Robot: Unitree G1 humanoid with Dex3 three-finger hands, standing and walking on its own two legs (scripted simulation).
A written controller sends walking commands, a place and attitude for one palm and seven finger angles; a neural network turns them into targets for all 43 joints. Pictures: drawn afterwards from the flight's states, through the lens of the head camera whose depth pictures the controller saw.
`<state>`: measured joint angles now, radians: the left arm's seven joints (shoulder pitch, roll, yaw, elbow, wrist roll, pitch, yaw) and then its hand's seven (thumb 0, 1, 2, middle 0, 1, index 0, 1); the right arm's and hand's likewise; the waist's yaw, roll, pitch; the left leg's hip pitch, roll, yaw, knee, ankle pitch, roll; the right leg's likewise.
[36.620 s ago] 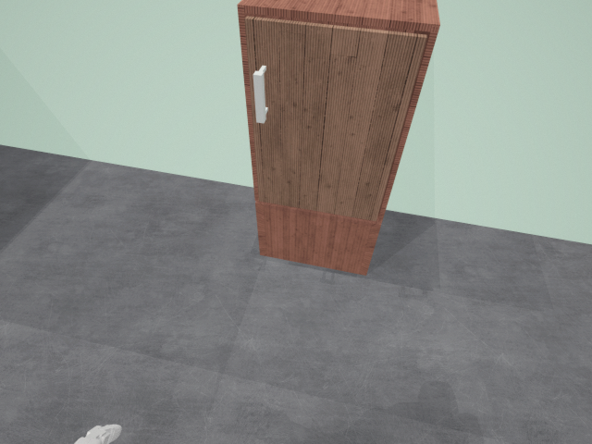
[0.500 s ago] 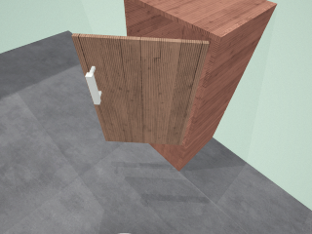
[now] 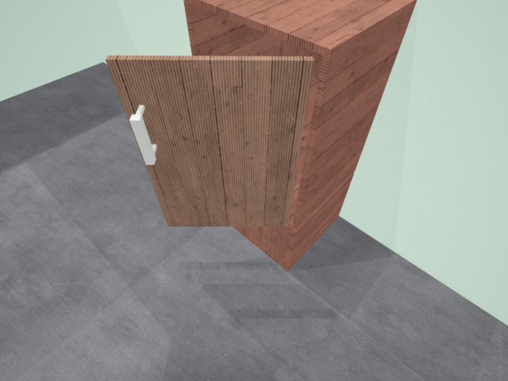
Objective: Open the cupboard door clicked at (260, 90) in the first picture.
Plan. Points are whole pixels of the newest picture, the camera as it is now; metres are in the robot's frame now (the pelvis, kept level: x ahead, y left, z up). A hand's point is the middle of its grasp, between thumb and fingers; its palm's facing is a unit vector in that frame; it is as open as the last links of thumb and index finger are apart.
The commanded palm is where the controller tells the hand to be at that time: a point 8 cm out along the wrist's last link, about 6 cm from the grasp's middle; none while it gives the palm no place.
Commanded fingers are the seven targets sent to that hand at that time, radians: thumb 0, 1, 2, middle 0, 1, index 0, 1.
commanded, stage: come to a stop and stand still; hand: left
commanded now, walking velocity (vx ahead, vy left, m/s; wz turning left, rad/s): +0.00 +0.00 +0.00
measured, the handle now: (145, 135) +0.62 +0.28 +0.01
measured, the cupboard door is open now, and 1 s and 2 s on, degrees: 43 43 43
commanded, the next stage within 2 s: look again from close up in 0.26 s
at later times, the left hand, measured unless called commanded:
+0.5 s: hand out of the picture -0.01 +0.16 -0.18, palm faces +0.00 -0.99 -0.15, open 7.4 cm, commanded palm none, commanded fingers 0.00 0.90 0.90 -0.20 -0.30 -0.20 -0.30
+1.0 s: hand out of the picture -0.07 +0.22 -0.18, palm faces +0.06 -0.98 -0.19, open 7.4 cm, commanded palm none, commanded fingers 0.00 0.90 0.90 -0.20 -0.30 -0.20 -0.30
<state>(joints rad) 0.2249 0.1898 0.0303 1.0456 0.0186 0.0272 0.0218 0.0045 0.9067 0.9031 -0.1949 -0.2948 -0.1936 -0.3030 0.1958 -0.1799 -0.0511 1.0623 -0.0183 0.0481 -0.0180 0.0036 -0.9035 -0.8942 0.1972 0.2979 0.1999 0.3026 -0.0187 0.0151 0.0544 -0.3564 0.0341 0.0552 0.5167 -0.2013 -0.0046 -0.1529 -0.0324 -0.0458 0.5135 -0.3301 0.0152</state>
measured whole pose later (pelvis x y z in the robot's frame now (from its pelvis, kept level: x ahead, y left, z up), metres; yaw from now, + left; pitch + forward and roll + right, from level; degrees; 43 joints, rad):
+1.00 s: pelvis -0.03 +0.03 +0.00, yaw +1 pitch -2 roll -2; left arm 0.45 0.20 0.01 1.00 0.03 0.01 0.03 0.00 0.91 0.90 -0.20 -0.29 -0.19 -0.30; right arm 0.26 -0.16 -0.02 0.97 -0.02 0.03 0.00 0.01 -0.91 -0.89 0.20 0.30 0.20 0.30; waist 0.02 -0.02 -0.02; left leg -0.39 0.01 0.05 0.52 -0.13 0.05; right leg -0.19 -0.05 -0.04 0.53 -0.32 0.03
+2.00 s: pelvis -0.03 +0.09 +0.00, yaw +2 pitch +0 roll -1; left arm 0.46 0.14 0.04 1.06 0.03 -0.02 0.00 0.01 0.90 0.90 -0.20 -0.30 -0.20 -0.30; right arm 0.38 -0.13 -0.05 1.01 -0.03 -0.02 0.00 0.01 -0.91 -0.90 0.19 0.30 0.19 0.30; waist 0.02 -0.06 -0.06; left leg -0.30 0.04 0.09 0.53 -0.25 0.03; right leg -0.27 -0.06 -0.14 0.63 -0.38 -0.03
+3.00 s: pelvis +0.09 +0.05 +0.00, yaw +0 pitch -2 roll +0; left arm 0.30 0.13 0.01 1.04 0.02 0.01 0.03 0.01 0.91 0.90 -0.20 -0.30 -0.20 -0.30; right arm 0.15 -0.14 -0.02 0.99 -0.02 0.03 -0.03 0.00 -0.93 -0.89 0.19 0.30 0.20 0.30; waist 0.05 -0.01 0.06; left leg -0.29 0.01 0.09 0.49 -0.17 0.04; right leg -0.24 0.00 -0.13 0.51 -0.25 -0.05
